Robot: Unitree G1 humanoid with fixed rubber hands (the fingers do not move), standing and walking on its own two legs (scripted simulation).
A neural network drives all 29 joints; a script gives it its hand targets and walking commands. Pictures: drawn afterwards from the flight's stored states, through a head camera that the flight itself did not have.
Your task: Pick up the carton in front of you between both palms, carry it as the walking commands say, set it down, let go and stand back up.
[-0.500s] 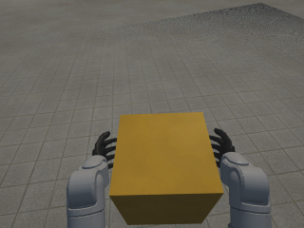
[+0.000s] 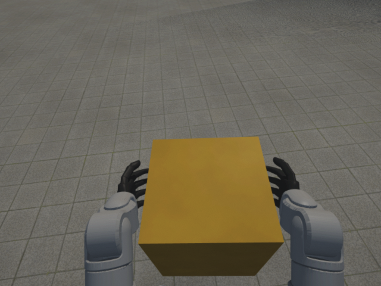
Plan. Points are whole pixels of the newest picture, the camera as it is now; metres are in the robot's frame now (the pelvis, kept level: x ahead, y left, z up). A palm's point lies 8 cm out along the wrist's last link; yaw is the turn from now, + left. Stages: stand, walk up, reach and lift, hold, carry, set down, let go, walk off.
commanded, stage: carry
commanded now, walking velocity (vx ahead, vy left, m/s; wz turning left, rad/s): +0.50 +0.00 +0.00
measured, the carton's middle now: (206, 211) +0.27 +0.00 +0.03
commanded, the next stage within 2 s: none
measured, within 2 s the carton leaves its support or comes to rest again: neither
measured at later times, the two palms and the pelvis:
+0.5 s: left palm (142, 101) +0.58 +0.17 +0.10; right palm (246, 96) +0.58 -0.13 +0.10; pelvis +0.32 +0.02 +0.00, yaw -1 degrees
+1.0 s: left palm (153, 68) +0.78 +0.16 +0.10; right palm (239, 63) +0.78 -0.14 +0.10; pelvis +0.52 +0.01 +0.00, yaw +0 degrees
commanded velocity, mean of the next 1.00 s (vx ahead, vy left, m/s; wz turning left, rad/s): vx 0.18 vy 0.00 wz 0.00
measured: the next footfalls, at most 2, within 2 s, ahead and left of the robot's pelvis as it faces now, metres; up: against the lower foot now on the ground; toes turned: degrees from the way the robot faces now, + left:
left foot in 0.06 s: +0.23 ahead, +0.11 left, +0.00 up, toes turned +10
right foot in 0.56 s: +0.55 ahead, -0.08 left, +0.00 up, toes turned +4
